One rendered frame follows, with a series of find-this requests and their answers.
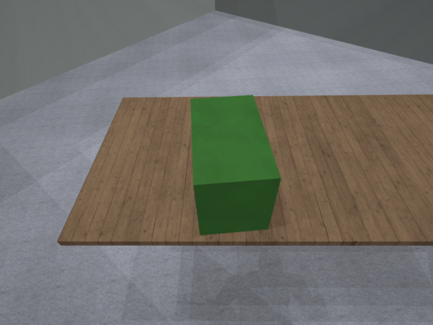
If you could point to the table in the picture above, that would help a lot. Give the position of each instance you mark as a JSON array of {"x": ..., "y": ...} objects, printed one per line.
[{"x": 356, "y": 170}]

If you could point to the carton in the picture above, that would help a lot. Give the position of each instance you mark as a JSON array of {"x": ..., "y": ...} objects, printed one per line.
[{"x": 235, "y": 176}]

